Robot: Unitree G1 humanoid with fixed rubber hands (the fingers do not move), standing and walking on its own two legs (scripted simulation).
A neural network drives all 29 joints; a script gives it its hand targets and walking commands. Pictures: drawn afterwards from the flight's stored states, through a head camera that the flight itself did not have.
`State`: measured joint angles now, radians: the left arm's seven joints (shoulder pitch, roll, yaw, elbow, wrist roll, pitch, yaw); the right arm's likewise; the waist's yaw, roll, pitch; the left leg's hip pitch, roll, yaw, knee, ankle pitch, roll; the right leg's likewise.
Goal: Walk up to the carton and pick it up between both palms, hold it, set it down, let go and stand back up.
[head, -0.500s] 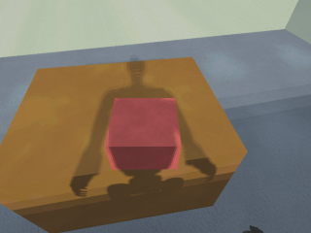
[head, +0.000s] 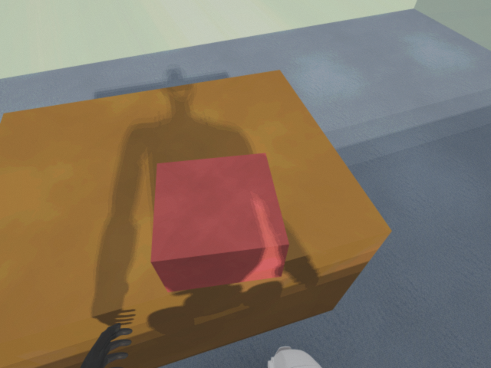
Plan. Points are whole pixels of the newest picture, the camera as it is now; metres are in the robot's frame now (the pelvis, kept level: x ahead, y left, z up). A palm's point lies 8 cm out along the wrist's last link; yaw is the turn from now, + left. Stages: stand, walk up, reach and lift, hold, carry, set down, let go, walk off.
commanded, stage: walk up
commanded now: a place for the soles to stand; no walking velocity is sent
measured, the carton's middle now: (218, 219) +0.42 +0.03 -0.07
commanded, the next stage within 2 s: none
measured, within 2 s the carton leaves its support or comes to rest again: neither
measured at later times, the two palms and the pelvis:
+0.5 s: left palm out of the picture +0.14 +0.27 -0.08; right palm (395, 350) +0.16 -0.25 -0.07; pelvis +0.04 +0.00 +0.02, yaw +6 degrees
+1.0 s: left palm out of the picture +0.10 +0.28 -0.08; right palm (388, 346) +0.16 -0.24 -0.07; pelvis +0.03 +0.00 +0.02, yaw +10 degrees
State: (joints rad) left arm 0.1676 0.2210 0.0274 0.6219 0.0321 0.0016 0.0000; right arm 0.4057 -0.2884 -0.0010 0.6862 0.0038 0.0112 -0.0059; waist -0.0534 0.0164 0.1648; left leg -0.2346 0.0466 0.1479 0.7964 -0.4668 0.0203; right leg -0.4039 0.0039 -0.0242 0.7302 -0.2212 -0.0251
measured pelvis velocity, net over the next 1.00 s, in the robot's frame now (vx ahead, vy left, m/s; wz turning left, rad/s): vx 0.03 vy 0.00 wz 0.17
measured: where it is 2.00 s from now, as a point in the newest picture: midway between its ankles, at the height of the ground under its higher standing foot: outside the picture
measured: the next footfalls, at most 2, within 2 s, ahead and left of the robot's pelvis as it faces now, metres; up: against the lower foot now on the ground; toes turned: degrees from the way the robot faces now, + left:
none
